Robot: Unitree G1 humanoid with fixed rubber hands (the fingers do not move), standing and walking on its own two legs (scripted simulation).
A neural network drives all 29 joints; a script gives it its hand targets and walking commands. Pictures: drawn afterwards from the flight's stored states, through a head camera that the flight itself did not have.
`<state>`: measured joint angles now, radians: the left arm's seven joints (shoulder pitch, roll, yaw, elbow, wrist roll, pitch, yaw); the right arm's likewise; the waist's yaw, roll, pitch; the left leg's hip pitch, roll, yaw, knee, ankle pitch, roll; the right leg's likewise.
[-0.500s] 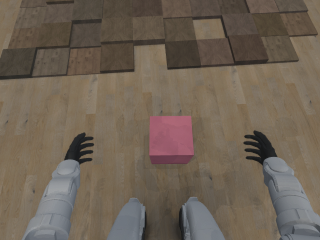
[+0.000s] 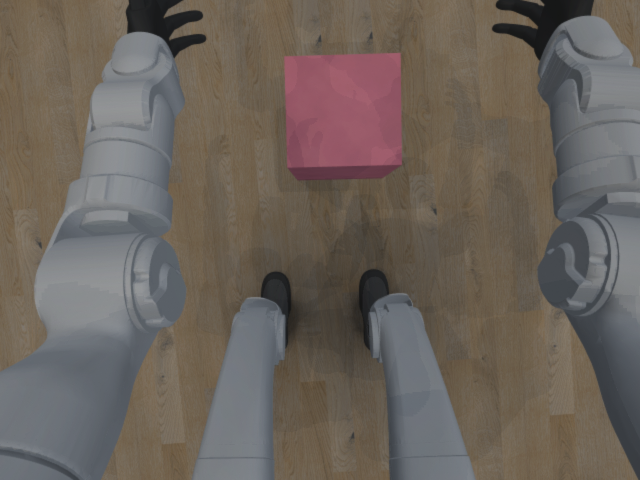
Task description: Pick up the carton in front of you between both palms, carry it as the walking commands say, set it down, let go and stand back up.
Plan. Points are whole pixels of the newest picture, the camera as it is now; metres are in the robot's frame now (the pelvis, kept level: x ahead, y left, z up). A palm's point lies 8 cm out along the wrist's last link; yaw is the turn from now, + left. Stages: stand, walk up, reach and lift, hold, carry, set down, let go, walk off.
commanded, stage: reach and lift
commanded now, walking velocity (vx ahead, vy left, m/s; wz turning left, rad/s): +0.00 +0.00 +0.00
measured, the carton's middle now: (340, 126) +0.56 -0.03 -0.53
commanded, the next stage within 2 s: none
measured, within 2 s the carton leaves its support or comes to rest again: leaves its support in 1.90 s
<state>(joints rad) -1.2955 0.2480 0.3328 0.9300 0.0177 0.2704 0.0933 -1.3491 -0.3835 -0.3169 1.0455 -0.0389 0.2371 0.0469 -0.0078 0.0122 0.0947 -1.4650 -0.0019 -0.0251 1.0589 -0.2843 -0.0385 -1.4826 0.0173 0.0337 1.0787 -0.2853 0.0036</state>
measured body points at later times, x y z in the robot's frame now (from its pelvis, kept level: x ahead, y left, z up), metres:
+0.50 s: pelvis +0.03 +0.00 -0.12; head +0.39 -0.01 +0.15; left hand +0.57 +0.16 -0.29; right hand +0.56 -0.22 -0.29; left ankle +0.09 +0.14 -0.62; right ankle +0.09 -0.12 -0.62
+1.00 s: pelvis -0.02 +0.00 -0.27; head +0.37 -0.01 -0.06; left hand +0.56 +0.16 -0.47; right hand +0.56 -0.21 -0.47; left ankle +0.09 +0.14 -0.62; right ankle +0.09 -0.12 -0.62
